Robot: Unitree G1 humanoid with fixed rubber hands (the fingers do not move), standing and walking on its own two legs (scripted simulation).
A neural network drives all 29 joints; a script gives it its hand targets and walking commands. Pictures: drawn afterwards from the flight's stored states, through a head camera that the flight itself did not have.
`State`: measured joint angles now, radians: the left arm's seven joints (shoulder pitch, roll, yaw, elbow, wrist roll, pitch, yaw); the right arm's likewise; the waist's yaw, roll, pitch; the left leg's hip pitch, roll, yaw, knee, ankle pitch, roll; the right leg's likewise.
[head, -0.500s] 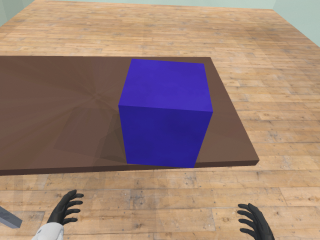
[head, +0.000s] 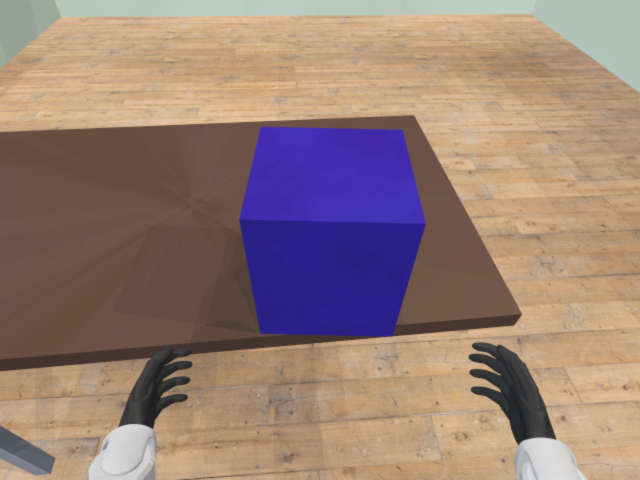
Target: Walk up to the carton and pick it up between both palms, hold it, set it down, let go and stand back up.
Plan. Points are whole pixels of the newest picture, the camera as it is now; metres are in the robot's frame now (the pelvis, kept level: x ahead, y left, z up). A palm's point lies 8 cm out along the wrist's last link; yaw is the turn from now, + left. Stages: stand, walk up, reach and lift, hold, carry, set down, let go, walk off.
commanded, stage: reach and lift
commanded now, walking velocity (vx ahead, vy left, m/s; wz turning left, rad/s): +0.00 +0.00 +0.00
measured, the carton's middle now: (328, 235) +0.45 -0.01 +0.05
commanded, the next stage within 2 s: none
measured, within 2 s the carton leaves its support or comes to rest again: neither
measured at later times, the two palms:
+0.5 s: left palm (153, 367) +0.24 +0.21 +0.03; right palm (506, 347) +0.24 -0.20 +0.08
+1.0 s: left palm (151, 295) +0.31 +0.21 +0.09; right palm (494, 289) +0.30 -0.20 +0.10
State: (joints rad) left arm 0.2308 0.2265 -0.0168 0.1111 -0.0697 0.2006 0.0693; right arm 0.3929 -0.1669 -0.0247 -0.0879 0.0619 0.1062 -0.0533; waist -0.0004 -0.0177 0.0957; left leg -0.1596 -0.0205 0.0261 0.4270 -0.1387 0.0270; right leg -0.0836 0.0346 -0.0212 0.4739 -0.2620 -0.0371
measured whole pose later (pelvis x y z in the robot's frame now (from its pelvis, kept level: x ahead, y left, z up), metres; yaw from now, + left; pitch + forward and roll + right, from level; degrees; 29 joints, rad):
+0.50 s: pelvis +0.03 -0.01 +0.00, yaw +0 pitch -4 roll +1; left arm 0.23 0.31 -0.02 -0.07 -0.14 0.24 0.05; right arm 0.29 -0.16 0.04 -0.31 0.14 0.25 -0.13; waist 0.00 -0.03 0.10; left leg -0.16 -0.02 0.03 0.39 -0.15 0.01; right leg -0.10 0.03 -0.02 0.47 -0.29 -0.05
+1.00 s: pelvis +0.03 -0.02 +0.00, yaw +0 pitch -4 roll +2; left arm -0.03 0.32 0.09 -0.14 -0.15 0.49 0.01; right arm 0.00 -0.16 0.04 -0.24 0.22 0.39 -0.23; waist 0.00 -0.03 0.10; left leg -0.16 -0.02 0.03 0.35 -0.13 0.00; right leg -0.11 0.03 -0.02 0.46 -0.29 -0.05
